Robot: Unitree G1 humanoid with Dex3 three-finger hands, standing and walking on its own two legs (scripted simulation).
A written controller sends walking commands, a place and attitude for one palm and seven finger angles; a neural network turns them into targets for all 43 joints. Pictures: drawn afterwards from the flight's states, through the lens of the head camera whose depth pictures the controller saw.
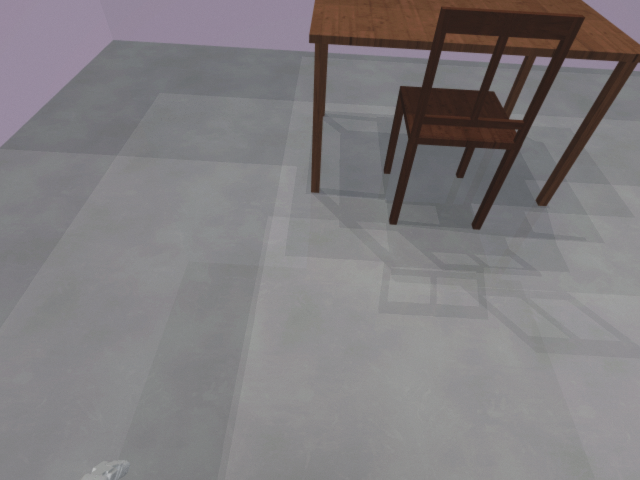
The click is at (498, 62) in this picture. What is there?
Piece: chair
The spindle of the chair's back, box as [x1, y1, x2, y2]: [470, 36, 508, 119]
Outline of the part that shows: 508,37 499,36 470,116 471,119 477,119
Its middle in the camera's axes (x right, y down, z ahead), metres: +0.55 -0.52 +1.27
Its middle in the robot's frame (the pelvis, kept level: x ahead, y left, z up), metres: +1.31 -0.49 -0.09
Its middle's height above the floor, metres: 0.68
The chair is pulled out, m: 0.00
